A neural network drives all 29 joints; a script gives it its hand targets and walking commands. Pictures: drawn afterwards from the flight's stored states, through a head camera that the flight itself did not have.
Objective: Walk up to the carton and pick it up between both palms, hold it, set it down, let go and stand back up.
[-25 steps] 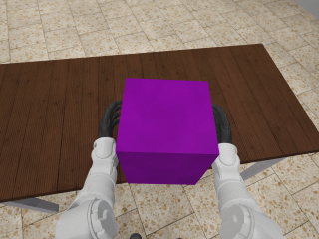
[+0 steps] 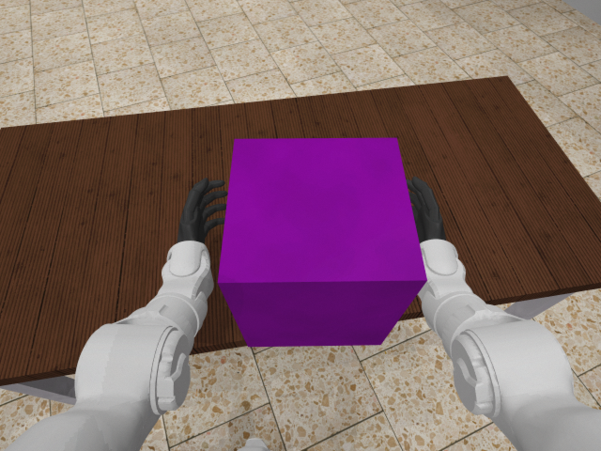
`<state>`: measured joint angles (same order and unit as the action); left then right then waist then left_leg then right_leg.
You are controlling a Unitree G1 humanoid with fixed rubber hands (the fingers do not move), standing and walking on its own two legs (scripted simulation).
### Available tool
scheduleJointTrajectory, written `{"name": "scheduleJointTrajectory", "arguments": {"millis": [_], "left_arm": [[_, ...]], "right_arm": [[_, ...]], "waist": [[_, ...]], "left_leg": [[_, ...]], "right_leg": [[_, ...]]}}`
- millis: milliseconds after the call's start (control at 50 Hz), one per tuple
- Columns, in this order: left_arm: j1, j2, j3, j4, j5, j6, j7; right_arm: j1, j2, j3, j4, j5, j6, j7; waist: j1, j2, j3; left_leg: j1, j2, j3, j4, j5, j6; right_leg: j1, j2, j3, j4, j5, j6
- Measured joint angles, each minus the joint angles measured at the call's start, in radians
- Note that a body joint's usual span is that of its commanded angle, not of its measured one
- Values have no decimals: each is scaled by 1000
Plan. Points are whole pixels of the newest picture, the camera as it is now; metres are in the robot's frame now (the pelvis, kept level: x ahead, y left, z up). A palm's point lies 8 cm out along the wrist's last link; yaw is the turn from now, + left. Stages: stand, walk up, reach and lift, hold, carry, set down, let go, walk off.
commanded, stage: set down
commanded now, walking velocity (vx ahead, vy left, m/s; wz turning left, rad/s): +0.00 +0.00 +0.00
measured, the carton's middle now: (315, 252) +0.40 +0.03 -0.01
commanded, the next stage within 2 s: none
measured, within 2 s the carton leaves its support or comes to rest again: neither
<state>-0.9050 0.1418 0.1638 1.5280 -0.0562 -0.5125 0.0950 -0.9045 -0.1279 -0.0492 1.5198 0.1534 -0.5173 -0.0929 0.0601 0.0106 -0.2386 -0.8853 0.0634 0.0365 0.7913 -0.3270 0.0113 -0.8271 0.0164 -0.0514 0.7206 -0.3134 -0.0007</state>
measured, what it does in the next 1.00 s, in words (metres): stands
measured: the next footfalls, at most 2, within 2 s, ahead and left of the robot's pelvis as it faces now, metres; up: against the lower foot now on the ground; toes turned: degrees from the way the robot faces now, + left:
none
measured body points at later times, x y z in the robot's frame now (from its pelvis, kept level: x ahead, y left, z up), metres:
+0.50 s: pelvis -0.02 -0.02 +0.01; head +0.06 -0.01 +0.45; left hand +0.42 +0.22 +0.08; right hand +0.45 -0.18 +0.08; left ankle +0.01 +0.11 -0.70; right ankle +0.00 -0.12 -0.70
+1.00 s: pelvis -0.01 -0.02 +0.04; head +0.02 +0.00 +0.49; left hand +0.42 +0.23 +0.16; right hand +0.45 -0.17 +0.17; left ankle +0.01 +0.11 -0.70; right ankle +0.00 -0.12 -0.70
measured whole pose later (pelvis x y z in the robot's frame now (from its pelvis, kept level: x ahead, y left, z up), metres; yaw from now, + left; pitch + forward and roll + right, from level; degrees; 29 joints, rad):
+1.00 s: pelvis -0.01 -0.02 +0.04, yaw +1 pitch +10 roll -1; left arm -0.88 0.34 0.01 1.04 -0.24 0.06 0.02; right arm -0.92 -0.28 0.13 1.09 0.44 0.03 -0.10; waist 0.04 -0.04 -0.14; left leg -0.45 0.05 0.03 0.45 -0.18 -0.02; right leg -0.41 0.03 -0.03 0.41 -0.18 -0.02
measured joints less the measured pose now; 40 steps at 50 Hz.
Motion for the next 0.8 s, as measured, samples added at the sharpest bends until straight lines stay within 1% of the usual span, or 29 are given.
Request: {"name": "scheduleJointTrajectory", "arguments": {"millis": [60,120,220,300,360,460,520,600,740,800], "left_arm": [[2,25,-50,14,-61,-8,-16],[17,53,-110,-7,-128,-14,-24],[19,101,-196,-54,-231,5,-45],[15,125,-236,-131,-276,54,-57],[6,132,-229,-180,-271,104,-70],[-14,139,-197,-210,-259,186,-88],[-24,152,-193,-210,-248,228,-93],[-35,170,-211,-218,-256,272,-89],[-27,191,-197,-304,-223,371,-89],[-13,193,-190,-350,-210,416,-85]], "right_arm": [[-14,-31,57,17,73,-11,8],[-12,-67,105,-7,135,-4,20],[-1,-121,172,-104,218,59,48],[1,-148,205,-187,262,117,65],[1,-159,226,-233,284,162,67],[7,-162,248,-295,297,238,50],[-5,-157,240,-299,290,278,36],[-24,-150,209,-298,273,324,23],[-48,-155,211,-310,299,406,14],[-40,-156,200,-333,300,437,11]], "waist": [[0,1,3],[-1,-1,-5],[-5,-14,-25],[-5,-18,-34],[-1,-21,-30],[6,-36,-23],[3,-40,-7],[-4,-46,-3],[-18,-56,36],[-21,-59,45]], "left_leg": [[-23,-4,-4,21,-3,-4],[-52,-4,-5,32,1,-8],[-93,-6,1,34,14,-9],[-96,-5,4,19,28,-13],[-68,-5,7,-9,42,-15],[13,-9,15,-77,69,-21],[76,-12,11,-121,85,-24],[136,-14,2,-166,101,-28],[266,-11,-9,-247,126,-33],[313,-10,-10,-278,135,-34]], "right_leg": [[-27,-2,0,30,-7,-7],[-59,-3,2,48,-9,-5],[-113,-3,11,70,-3,-8],[-122,-1,16,64,7,-13],[-100,1,21,43,19,-16],[-30,1,30,-8,39,-19],[33,0,28,-46,50,-22],[98,2,19,-95,65,-25],[241,9,10,-196,97,-28],[292,11,10,-235,110,-27]]}}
